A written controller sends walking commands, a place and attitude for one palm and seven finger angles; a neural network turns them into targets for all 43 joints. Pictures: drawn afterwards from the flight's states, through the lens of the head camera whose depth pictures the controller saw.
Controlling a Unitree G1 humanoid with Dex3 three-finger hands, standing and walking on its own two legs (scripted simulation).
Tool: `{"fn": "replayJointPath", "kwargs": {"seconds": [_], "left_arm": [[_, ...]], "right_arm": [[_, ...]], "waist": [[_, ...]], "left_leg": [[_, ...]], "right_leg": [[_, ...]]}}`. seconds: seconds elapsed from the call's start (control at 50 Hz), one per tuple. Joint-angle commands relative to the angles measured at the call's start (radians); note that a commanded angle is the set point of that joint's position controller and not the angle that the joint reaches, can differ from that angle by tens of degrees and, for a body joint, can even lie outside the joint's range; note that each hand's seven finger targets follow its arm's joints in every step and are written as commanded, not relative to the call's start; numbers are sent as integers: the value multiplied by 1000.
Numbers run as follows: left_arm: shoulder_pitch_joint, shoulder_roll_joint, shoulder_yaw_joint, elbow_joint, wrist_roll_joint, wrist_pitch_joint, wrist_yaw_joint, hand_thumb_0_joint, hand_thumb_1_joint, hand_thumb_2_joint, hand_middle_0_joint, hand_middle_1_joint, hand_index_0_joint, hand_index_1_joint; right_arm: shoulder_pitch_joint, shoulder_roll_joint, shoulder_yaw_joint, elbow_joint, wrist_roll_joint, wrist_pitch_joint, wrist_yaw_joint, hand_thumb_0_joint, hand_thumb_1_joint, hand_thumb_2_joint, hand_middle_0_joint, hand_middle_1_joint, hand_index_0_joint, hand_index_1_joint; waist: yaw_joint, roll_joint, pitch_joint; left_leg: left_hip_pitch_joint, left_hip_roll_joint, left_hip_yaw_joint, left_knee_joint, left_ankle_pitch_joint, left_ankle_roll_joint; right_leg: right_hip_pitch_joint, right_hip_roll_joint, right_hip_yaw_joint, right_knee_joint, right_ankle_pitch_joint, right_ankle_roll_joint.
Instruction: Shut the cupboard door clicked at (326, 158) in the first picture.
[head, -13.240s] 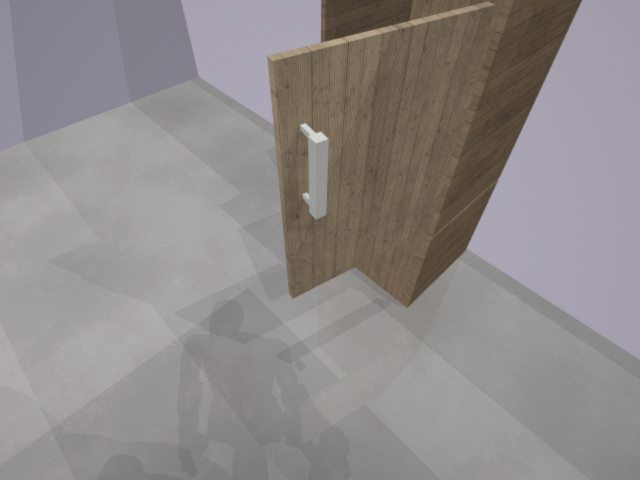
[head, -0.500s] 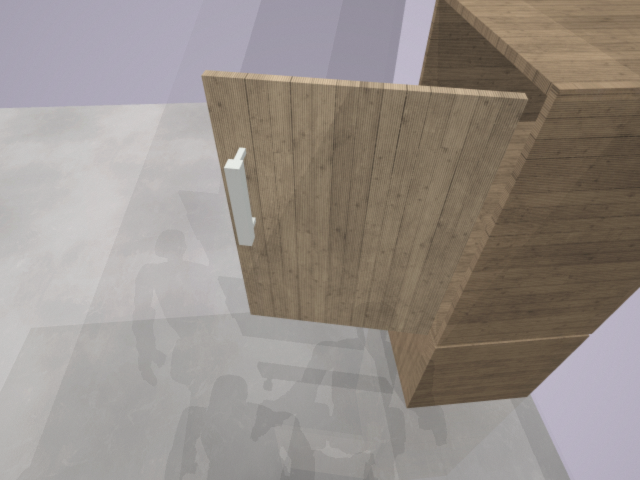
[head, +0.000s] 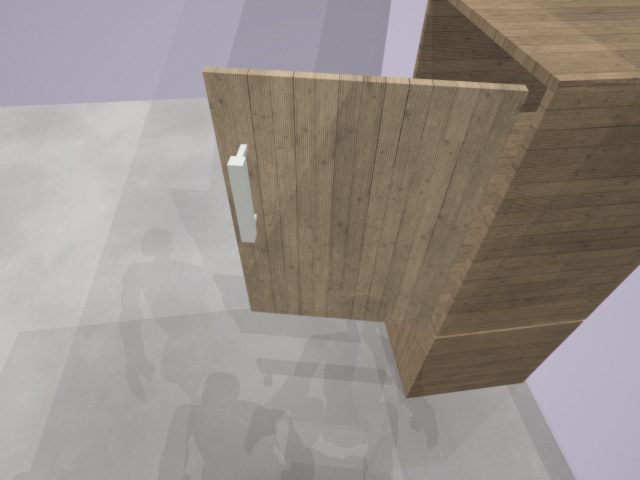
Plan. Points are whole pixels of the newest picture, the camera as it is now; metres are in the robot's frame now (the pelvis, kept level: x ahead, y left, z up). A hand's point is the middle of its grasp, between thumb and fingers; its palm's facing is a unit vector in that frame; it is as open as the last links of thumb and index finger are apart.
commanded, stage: shuffle to correct the standing spot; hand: left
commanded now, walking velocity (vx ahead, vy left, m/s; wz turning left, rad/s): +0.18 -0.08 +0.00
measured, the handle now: (246, 195) +0.53 +0.16 +0.06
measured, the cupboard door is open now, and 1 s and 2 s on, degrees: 78 78 78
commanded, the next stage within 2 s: come to a stop and stand still in 0.16 s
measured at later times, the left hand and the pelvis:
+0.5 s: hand out of the picture +0.10 +0.16 -0.18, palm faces -0.01 -0.98 -0.19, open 7.3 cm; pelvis +0.07 -0.02 +0.00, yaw -2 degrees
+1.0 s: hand out of the picture +0.10 +0.17 -0.17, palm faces -0.01 -0.98 -0.19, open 7.2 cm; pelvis +0.06 -0.01 +0.00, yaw -3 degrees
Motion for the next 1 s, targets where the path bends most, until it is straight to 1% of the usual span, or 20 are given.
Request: {"fn": "replayJointPath", "kwargs": {"seconds": [0.0, 0.06, 0.14, 0.18, 0.22, 0.24, 0.26, 0.28, 0.32, 0.36, 0.42, 0.46, 0.52, 0.56, 0.6, 0.68, 0.74, 0.8, 0.92, 0.98], "left_arm": [[60, 69, 34, -54, 3, -29, 0, 0, 900, 900, -200, -300, -200, -300], [114, 69, 42, -36, 1, -41, 4, 0, 900, 900, -200, -300, -200, -300], [210, 99, 64, 12, -13, -61, 24, 0, 900, 900, -200, -300, -200, -300], [206, 76, 69, 22, -10, -66, 30, 0, 900, 900, -200, -300, -200, -300], [153, 44, 66, 19, -12, -61, 29, 0, 900, 900, -200, -300, -200, -300], [119, 3, 57, 5, -10, -59, 24, 0, 900, 900, -200, -300, -200, -300], [70, -42, 51, -22, -4, -56, 22, 0, 900, 900, -200, -300, -200, -300], [-3, -34, 46, -54, 4, -51, 29, 0, 900, 900, -200, -300, -200, -300], [2, -51, 55, -41, -3, -44, 28, 0, 900, 900, -200, -300, -200, -300], [20, -81, 49, -30, -12, -35, 22, 0, 900, 900, -200, -300, -200, -300], [56, -90, 50, -20, -16, -24, 21, 0, 900, 900, -200, -300, -200, -300], [111, -57, 59, -3, -13, -30, 24, 0, 900, 900, -200, -300, -200, -300], [101, 56, 69, -14, -14, -47, 38, 0, 900, 900, -200, -300, -200, -300], [67, 62, 72, -28, -9, -55, 48, 0, 900, 900, -200, -300, -200, -300], [13, 51, 75, -48, -3, -52, 58, 0, 900, 900, -200, -300, -200, -300], [-82, 54, 81, -90, -12, -29, 56, 0, 900, 900, -200, -300, -200, -300], [-118, -25, 64, -110, -7, -5, 47, 0, 900, 900, -200, -300, -200, -300], [-29, -53, 48, -50, -4, -21, 35, 0, 900, 900, -200, -300, -200, -300], [-6, -41, 38, -14, -2, -26, 26, 0, 900, 900, -200, -300, -200, -300], [33, -35, 34, 1, -3, -33, 25, 0, 900, 900, -200, -300, -200, -300]], "right_arm": [[16, -166, -47, -46, 6, -19, -21, 0, -900, -900, 200, 300, 200, 300], [29, -108, -43, -43, 9, -25, -21, 0, -900, -900, 200, 300, 200, 300], [54, -5, -28, -34, 14, -38, -21, 0, -900, -900, 200, 300, 200, 300], [66, 15, -27, -23, 18, -50, -24, 0, -900, -900, 200, 300, 200, 300], [158, 27, -27, 17, 20, -58, -29, 0, -900, -900, 200, 300, 200, 300], [243, -3, -35, 53, 16, -63, -33, 0, -900, -900, 200, 300, 200, 300], [335, -76, -52, 86, 4, -62, -39, 0, -900, -900, 200, 300, 200, 300], [391, -75, -49, 107, -4, -57, -51, 0, -900, -900, 200, 300, 200, 300], [323, -27, -24, 83, -3, -56, -62, 0, -900, -900, 200, 300, 200, 300], [240, -27, -22, 51, -1, -57, -67, 0, -900, -900, 200, 300, 200, 300], [164, -27, -32, 36, 5, -44, -68, 0, -900, -900, 200, 300, 200, 300], [165, -22, -42, 38, 10, -32, -65, 0, -900, -900, 200, 300, 200, 300], [228, 70, -49, 31, 26, -8, -51, 0, -900, -900, 200, 300, 200, 300], [221, 90, -49, 29, 24, 10, -49, 0, -900, -900, 200, 300, 200, 300], [198, 73, -51, 20, 26, 8, -47, 0, -900, -900, 200, 300, 200, 300], [254, 75, -50, 37, 21, 4, -40, 0, -900, -900, 200, 300, 200, 300], [111, 7, -46, -20, 4, -14, -30, 0, -900, -900, 200, 300, 200, 300], [58, -4, -36, -19, 3, -30, -37, 0, -900, -900, 200, 300, 200, 300], [99, -19, -38, 8, 4, -22, -36, 0, -900, -900, 200, 300, 200, 300], [103, -15, -35, 12, 8, -25, -37, 0, -900, -900, 200, 300, 200, 300]], "waist": [[-1, 58, 64], [8, -7, 93], [13, -196, 38], [1, -135, 23], [-46, -90, 12], [-79, 27, 19], [-105, 254, 41], [-124, 302, 118], [-66, 123, 135], [-33, 109, 92], [-5, 155, 38], [26, 88, 29], [-13, -70, -3], [-8, -211, -64], [-10, -226, -72], [-52, -85, -56], [-12, 216, 84], [24, 73, 25], [-9, 52, 118], [-4, 54, 111]], "left_leg": [[-51, 232, -226, -198, -333, 34], [-124, 152, -149, -93, -314, 5], [-216, 34, -7, 223, -192, -37], [-200, 42, -25, 209, -207, -37], [-2, 54, -38, 37, -84, -27], [157, 130, -137, -34, 38, 7], [249, 304, -346, -139, 193, 81], [259, 399, -423, -182, 468, 124], [146, 384, -316, -136, 693, 155], [97, 321, -211, -116, 750, 129], [25, 257, -131, -74, 641, 82], [-30, 219, -111, 6, 460, 35], [-116, 38, -48, 161, -132, -55], [-108, 41, -66, 305, -305, -65], [-142, 47, -106, 309, -320, -69], [61, 45, -74, -13, -22, -69], [-181, 242, -283, -246, 55, 48], [-88, 191, -222, -185, 98, 35], [-80, 178, -234, -275, -235, 6], [-59, 167, -211, -252, -167, 6]], "right_leg": [[-68, 2, -13, -12, -58, -29], [-32, -37, 95, -90, -106, -65], [92, -197, 331, -209, -11, -176], [119, -204, 294, -149, 169, -203], [-4, -128, 175, -46, 185, -149], [-145, -33, 75, 91, 146, -94], [-306, 49, -60, 305, -47, -35], [-435, 43, -53, 464, -275, -26], [-393, -29, 14, 520, -220, -23], [-280, -38, -10, 386, -145, -5], [-61, -8, -75, 146, 32, 0], [66, -9, -75, -9, 219, -3], [82, -263, 160, -55, 721, -145], [86, -297, 209, -106, 754, -200], [113, -286, 193, -76, 805, -222], [-62, -201, 120, -30, 414, -126], [-25, -5, -42, 104, -38, 9], [40, -20, -22, 18, 87, 6], [-12, -14, -23, -58, 62, 3], [-3, -24, -6, -84, 114, 0]]}}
